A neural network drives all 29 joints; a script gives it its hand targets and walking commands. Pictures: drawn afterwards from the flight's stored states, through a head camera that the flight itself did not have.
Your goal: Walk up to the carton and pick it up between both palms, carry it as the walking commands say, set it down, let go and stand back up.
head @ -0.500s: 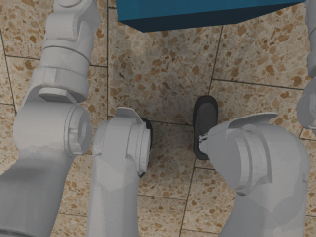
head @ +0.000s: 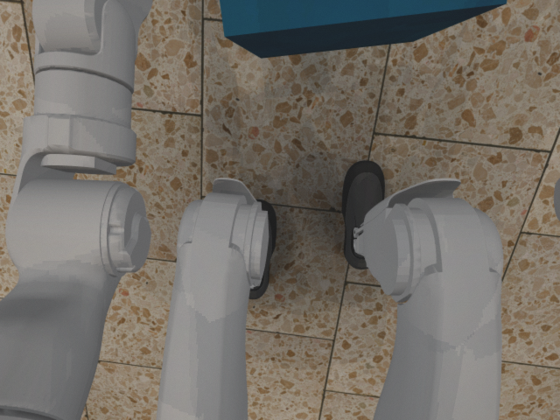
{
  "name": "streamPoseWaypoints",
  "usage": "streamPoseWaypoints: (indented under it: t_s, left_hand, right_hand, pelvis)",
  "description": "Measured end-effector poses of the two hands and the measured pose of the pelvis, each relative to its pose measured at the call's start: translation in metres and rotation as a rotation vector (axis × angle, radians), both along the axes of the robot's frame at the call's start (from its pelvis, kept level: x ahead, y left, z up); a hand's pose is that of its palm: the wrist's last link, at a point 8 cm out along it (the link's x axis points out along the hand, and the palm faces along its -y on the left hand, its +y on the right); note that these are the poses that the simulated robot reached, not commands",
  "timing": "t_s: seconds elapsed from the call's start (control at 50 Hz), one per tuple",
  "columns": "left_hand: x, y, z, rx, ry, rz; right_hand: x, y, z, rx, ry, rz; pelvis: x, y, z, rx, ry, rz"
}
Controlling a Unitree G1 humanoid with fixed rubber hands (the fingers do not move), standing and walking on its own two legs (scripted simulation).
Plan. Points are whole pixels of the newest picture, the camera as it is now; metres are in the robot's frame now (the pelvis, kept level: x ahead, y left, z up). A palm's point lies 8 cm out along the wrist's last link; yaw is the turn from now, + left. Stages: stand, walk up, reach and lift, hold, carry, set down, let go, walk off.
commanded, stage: set down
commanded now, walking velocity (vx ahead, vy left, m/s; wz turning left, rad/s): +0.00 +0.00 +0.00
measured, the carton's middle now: out of the picture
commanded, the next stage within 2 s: let go in 1.02 s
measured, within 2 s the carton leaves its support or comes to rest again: neither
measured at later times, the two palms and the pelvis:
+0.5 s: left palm out of the picture +0.57 +0.14 +0.01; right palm out of the picture +0.58 -0.28 +0.01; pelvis +0.00 -0.01 +0.13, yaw -1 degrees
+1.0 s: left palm out of the picture +0.56 +0.15 +0.13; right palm out of the picture +0.58 -0.29 +0.14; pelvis +0.01 -0.03 +0.25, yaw -1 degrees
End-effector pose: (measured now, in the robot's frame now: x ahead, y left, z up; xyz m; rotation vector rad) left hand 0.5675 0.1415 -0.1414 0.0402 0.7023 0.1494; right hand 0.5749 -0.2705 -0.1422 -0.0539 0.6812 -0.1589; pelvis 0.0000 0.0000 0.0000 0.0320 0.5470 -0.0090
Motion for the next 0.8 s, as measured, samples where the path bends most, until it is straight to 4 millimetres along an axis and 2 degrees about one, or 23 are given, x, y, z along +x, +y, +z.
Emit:
streamPoseWaypoints:
  t_s: [0.18, 0.42, 0.8]
  left_hand:
    - [0.001, 0.002, 0.056, 0.009, -0.011, 0.021]
    - [0.001, 0.002, 0.123, 0.013, -0.012, 0.013]
    - [-0.003, 0.008, 0.239, 0.028, -0.017, 0.01]
  right_hand:
    - [0.002, -0.005, 0.062, -0.014, -0.013, 0.023]
    - [0.003, -0.009, 0.128, -0.014, -0.008, 0.022]
    - [0.008, -0.012, 0.246, -0.013, -0.019, 0.057]
  pelvis:
    - [-0.003, -0.004, 0.05, 0.013, 0.007, -0.015]
    - [-0.005, -0.011, 0.112, 0.015, 0.014, -0.022]
    - [0.005, -0.028, 0.217, 0.038, -0.023, -0.026]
